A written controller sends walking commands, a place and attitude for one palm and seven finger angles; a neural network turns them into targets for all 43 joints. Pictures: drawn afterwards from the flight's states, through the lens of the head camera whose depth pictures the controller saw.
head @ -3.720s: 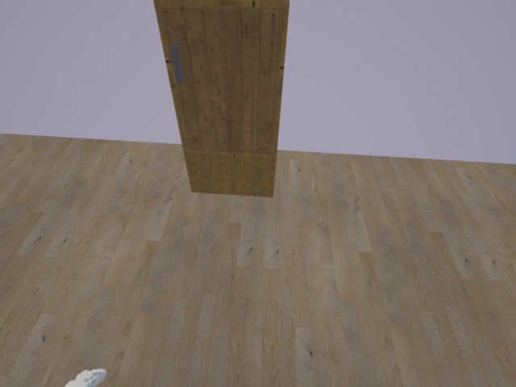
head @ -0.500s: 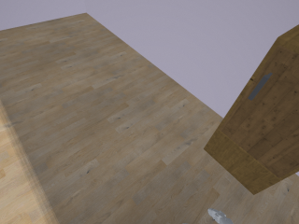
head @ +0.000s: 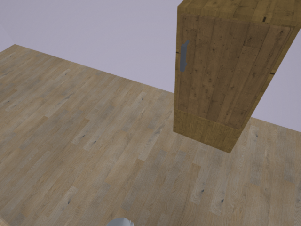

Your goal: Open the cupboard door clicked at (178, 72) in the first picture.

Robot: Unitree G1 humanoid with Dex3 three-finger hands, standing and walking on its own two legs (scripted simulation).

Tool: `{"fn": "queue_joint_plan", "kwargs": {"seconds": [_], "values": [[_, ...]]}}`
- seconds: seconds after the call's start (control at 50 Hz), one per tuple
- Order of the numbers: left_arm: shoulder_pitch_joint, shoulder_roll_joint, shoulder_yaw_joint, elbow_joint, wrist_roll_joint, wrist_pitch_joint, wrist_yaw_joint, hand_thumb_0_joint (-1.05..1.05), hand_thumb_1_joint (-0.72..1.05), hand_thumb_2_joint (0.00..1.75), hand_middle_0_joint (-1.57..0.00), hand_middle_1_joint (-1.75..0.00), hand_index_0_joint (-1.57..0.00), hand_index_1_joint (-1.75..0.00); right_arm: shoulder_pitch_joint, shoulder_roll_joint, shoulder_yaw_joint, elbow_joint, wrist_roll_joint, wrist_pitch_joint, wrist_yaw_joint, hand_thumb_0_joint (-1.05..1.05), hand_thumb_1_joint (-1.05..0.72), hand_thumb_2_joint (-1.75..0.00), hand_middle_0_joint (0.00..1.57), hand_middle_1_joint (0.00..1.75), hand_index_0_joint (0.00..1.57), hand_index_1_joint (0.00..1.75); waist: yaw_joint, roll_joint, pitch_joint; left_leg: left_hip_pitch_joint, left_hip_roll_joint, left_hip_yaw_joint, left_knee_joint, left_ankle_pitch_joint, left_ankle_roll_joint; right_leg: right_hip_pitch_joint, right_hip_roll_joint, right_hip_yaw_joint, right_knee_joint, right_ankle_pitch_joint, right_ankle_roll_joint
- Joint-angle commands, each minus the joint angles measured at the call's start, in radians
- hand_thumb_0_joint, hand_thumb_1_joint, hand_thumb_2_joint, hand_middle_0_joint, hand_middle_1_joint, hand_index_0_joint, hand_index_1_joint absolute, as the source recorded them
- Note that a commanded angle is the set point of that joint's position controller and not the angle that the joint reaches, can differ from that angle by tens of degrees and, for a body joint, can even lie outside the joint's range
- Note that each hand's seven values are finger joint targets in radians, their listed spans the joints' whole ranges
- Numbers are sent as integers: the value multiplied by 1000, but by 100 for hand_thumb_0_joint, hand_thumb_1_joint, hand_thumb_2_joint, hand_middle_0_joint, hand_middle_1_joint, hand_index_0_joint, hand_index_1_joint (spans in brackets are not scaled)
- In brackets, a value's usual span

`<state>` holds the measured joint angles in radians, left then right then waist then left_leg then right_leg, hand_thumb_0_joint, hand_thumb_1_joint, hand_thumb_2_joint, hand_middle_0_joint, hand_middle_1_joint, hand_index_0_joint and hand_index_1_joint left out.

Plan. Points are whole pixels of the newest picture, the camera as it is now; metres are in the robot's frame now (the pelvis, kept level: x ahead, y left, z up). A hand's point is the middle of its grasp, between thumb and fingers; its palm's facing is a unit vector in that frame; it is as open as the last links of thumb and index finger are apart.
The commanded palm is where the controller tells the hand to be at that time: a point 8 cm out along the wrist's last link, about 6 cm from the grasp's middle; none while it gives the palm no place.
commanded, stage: turn to face it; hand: left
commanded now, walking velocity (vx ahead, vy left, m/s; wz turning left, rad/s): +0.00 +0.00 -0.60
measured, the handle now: (184, 56) +0.82 -0.11 -0.02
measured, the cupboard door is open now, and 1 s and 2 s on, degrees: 0 0 0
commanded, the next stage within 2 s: take the last steps up to it in 0.64 s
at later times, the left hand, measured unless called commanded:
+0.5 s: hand out of the picture +0.10 +0.20 -0.16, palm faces -0.16 -0.96 -0.24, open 7.3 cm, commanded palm none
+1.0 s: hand (107, 224) +0.15 +0.16 -0.15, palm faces -0.41 -0.88 -0.22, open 7.3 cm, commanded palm none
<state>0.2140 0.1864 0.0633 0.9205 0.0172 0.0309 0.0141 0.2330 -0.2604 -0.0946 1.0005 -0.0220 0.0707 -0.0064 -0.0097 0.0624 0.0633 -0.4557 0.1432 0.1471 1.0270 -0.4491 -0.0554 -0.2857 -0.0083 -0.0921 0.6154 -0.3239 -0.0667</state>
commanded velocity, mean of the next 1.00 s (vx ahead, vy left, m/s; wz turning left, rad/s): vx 0.08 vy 0.01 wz -0.28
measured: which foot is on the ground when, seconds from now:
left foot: up 0.00-0.54, down 0.56-1.00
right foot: down 0.00-0.56, up 0.58-0.98, down 1.00-1.00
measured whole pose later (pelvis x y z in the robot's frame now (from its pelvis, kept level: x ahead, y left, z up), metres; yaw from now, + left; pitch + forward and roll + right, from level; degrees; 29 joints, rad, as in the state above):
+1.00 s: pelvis +0.01 +0.02 +0.00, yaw -24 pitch +0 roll +1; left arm 0.19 0.19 0.04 1.00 0.02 0.02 -0.02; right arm 0.37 -0.19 -0.04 1.05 -0.03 -0.01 -0.01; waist -0.05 0.02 0.02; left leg -0.18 0.07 0.14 0.52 -0.33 -0.02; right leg -0.20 -0.02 -0.07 0.52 -0.35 0.00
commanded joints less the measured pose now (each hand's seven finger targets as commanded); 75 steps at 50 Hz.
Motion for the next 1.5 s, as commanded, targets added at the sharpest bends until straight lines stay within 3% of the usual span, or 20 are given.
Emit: {"fn": "queue_joint_plan", "kwargs": {"seconds": [0.0,0.28,0.42,0.48,0.5,0.54,0.56,0.64,0.72,0.86,0.94,0.96,0.98,1.0,1.06,1.16,1.36,1.42,1.46,1.48], "values": [[-20,187,42,-74,-5,-23,5,0,90,90,-20,-30,-20,-30,-32,-50,-1,-102,-2,-32,-3,0,-90,-90,20,30,20,30,3,-160,-56,-130,-6,-132,123,139,-36,86,-223,299,-325,317,-67],[51,216,55,-47,0,-21,-1,0,90,90,-20,-30,-20,-30,-110,-54,14,-139,6,-39,-23,0,-90,-90,20,30,20,30,53,-177,-118,-93,-71,-166,-84,50,-43,223,-203,482,-275,456,-133],[14,231,58,-57,8,-13,4,0,90,90,-20,-30,-20,-30,-98,-42,23,-155,20,-53,-28,0,-90,-90,20,30,20,30,35,-168,-151,56,-114,-173,-294,14,-3,176,-190,549,-248,506,-139],[-28,227,55,-62,-1,-8,3,0,90,90,-20,-30,-20,-30,2,-41,26,-126,24,-64,-34,0,-90,-90,20,30,20,30,-14,-160,-169,261,-131,-152,-553,183,13,81,-138,518,-196,445,-72],[-34,203,49,-64,-7,-7,0,0,90,90,-20,-30,-20,-30,27,-59,24,-116,23,-71,-39,0,-90,-90,20,30,20,30,-26,-140,-174,383,-97,-164,-644,244,29,-4,-85,473,-154,380,-29],[-8,130,32,-82,-13,-6,-14,0,90,90,-20,-30,-20,-30,4,-184,6,-143,7,-73,-38,0,-90,-90,20,30,20,30,-12,237,-123,464,253,-515,-785,379,174,-284,104,220,152,-183,75],[-21,158,37,-81,0,-4,-12,0,90,90,-20,-30,-20,-30,-18,-176,13,-163,4,-65,-33,0,-90,-90,20,30,20,30,-10,161,-80,344,305,-515,-765,416,234,-248,56,185,303,-234,92],[25,141,41,-24,9,16,-24,0,90,90,-20,-30,-20,-30,-75,-90,38,-158,-3,-75,-42,0,-90,-90,20,30,20,30,33,80,-24,275,123,-251,-742,554,191,-237,25,150,523,-92,117],[-1,109,24,-19,1,19,-23,0,90,90,-20,-30,-20,-30,10,-83,37,-116,0,-82,-40,0,-90,-90,20,30,20,30,8,97,-56,363,111,-203,-708,687,198,-221,-1,113,426,-77,132],[-104,73,-6,-27,9,-6,-40,0,90,90,-20,-30,-20,-30,137,-111,21,-29,-12,-90,-24,0,-90,-90,20,30,20,30,-53,125,-11,337,156,-281,-792,180,217,-117,-19,22,114,-155,95],[40,64,-4,46,5,-36,-37,0,90,90,-20,-30,-20,-30,126,-83,28,9,-4,-91,-16,0,-90,-90,20,30,20,30,24,34,-47,222,83,-204,-658,87,145,174,2,-9,-224,22,69],[101,115,6,74,8,-51,-27,0,90,90,-20,-30,-20,-30,131,-40,37,13,7,-98,-9,0,-90,-90,20,30,20,30,50,-74,-72,58,28,-139,-512,74,102,376,-95,109,-301,8,36],[217,220,28,111,13,-61,-12,0,90,90,-20,-30,-20,-30,83,32,57,-21,12,-106,-5,0,-90,-90,20,30,20,30,105,-354,-63,-179,-89,8,-255,-90,44,502,-342,422,-405,-43,-53],[280,247,28,125,0,-59,-4,0,90,90,-20,-30,-20,-30,-7,-30,47,-60,-3,-101,-1,0,-90,-90,20,30,20,30,136,-297,-31,-250,-67,-81,-112,-162,42,418,-436,531,-440,-64,-126],[160,146,13,115,-1,-70,4,0,90,90,-20,-30,-20,-30,12,-21,27,-8,-7,-90,13,0,-90,-90,20,30,20,30,64,-211,114,-256,-14,-129,29,56,47,227,-357,400,-494,-197,-105],[187,71,-17,131,-2,-105,4,0,90,90,-20,-30,-20,-30,77,38,28,33,-5,-76,26,0,-90,-90,20,30,20,30,12,-173,127,-211,-17,-92,14,253,12,187,-261,144,-475,268,-50],[291,103,-15,202,11,-113,23,0,90,90,-20,-30,-20,-30,-135,45,45,-55,6,-95,47,0,-90,-90,20,30,20,30,46,-183,104,-172,-46,-38,-269,284,50,319,-281,87,-381,646,-56],[273,126,-9,208,11,-109,25,0,90,90,-20,-30,-20,-30,-15,32,45,-23,3,-110,32,0,-90,-90,20,30,20,30,-15,-195,13,80,-128,7,-405,253,90,309,-259,34,-172,902,-26],[290,97,-15,202,-1,-103,20,0,90,90,-20,-30,-20,-30,249,-73,24,49,-13,-119,11,0,-90,-90,20,30,20,30,-112,-80,-170,496,-60,-76,-482,463,135,117,-162,-19,220,625,24],[350,34,-23,189,-18,-99,10,0,90,90,-20,-30,-20,-30,321,-170,2,60,-17,-124,-1,0,-90,-90,20,30,20,30,-105,172,-295,728,217,-428,-527,660,247,-150,-7,-61,517,-78,59]]}}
